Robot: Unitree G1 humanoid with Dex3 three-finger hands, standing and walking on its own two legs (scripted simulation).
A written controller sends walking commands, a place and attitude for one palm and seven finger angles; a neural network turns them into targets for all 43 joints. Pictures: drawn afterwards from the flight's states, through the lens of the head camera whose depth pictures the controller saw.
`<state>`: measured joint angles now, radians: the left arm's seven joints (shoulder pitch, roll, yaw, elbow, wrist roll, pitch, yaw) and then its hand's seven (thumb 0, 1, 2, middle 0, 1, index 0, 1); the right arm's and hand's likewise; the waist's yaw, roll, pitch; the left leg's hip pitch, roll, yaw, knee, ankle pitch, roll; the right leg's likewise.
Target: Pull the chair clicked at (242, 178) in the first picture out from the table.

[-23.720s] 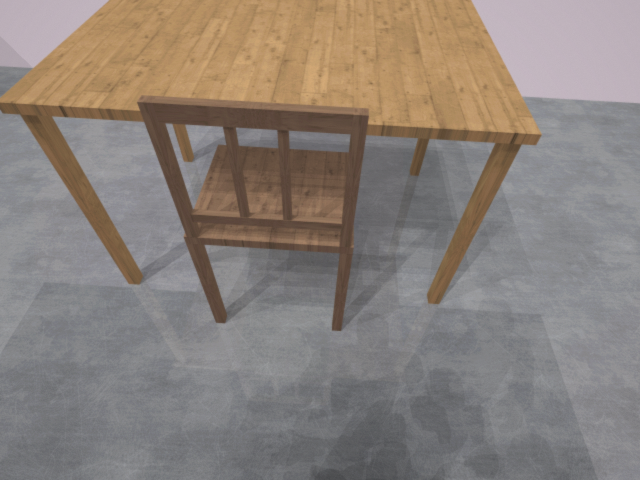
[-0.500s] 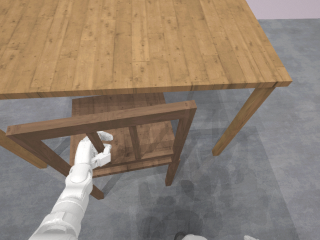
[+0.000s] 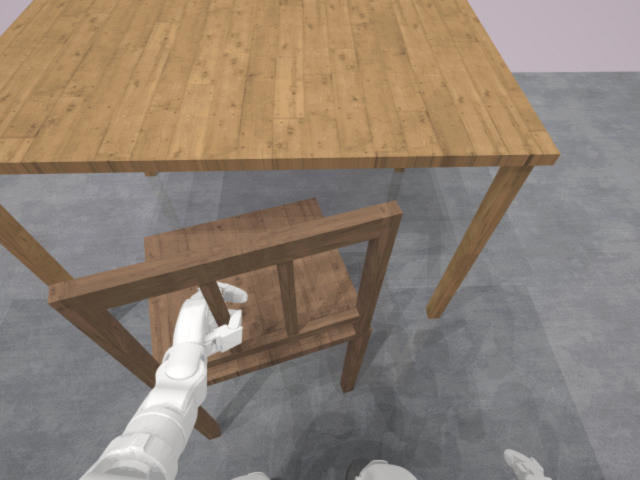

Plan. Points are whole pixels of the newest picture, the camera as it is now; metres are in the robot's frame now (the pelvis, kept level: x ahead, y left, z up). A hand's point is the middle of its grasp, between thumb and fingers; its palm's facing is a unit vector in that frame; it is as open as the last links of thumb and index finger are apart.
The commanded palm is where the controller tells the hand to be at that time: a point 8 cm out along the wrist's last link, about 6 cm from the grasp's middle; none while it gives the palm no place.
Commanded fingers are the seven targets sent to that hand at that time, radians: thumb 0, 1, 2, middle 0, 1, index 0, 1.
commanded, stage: step backward, pulling the chair out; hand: left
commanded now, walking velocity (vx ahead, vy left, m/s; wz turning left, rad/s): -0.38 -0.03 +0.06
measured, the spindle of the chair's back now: (223, 318) +0.35 +0.15 -0.08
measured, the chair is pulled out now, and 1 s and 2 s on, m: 0.16 0.21 0.23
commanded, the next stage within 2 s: none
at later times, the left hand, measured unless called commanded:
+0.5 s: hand (235, 349) +0.30 +0.12 -0.06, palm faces +0.00 -0.98 -0.18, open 5.2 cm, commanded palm +0.28 +0.17 -0.06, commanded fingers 0.00 0.90 0.90 -0.50 -1.45 -0.50 -1.45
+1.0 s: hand (231, 364) +0.28 +0.12 -0.06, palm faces +0.00 -0.99 -0.17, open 5.1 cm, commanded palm +0.27 +0.18 -0.06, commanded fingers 0.00 0.90 0.90 -0.50 -1.45 -0.50 -1.45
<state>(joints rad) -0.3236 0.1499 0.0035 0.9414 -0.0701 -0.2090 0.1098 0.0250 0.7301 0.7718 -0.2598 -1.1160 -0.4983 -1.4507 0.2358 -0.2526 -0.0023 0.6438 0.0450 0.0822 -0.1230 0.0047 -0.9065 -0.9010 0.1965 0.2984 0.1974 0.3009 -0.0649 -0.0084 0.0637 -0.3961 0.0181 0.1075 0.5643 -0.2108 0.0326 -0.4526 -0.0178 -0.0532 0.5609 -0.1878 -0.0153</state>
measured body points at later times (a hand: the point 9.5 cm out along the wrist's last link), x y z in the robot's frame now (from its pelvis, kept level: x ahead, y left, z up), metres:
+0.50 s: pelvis -0.04 +0.00 -0.01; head +0.03 -0.01 +0.44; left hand +0.29 +0.17 -0.05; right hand +0.04 -0.26 -0.14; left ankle -0.08 +0.13 -0.73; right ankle +0.09 -0.11 -0.73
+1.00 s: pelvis -0.05 +0.00 +0.00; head +0.01 +0.00 +0.44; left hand +0.27 +0.18 -0.05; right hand +0.05 -0.25 -0.13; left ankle -0.08 +0.13 -0.73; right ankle +0.04 -0.11 -0.73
